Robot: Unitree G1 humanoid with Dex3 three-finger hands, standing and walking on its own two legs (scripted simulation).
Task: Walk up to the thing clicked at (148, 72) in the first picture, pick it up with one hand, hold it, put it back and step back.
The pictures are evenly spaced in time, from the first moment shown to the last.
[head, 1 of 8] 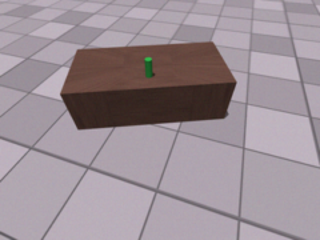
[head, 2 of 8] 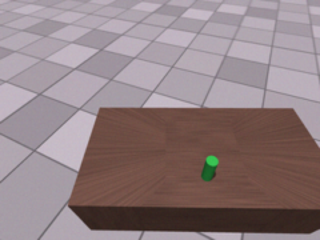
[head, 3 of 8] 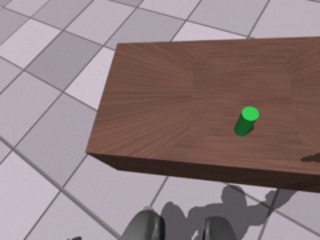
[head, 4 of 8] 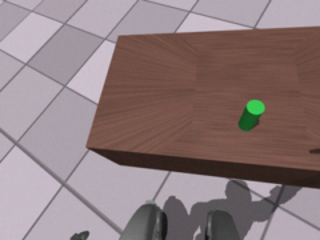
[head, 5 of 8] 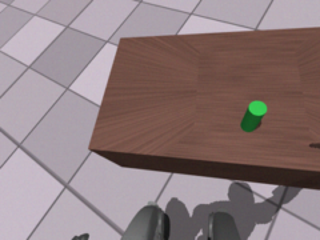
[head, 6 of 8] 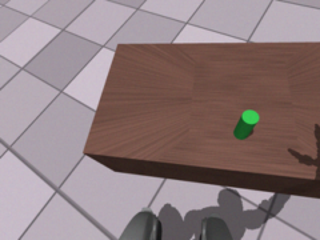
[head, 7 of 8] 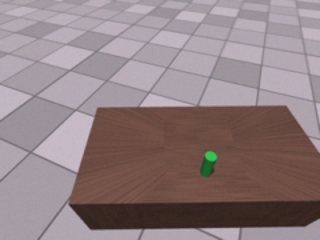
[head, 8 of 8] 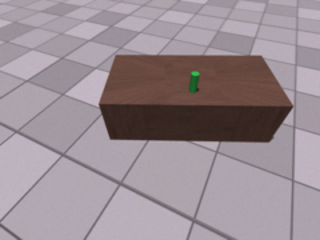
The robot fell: no
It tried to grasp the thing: no
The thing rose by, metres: 0.00
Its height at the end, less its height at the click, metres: +0.00
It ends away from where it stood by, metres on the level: 0.00
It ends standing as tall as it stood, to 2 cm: yes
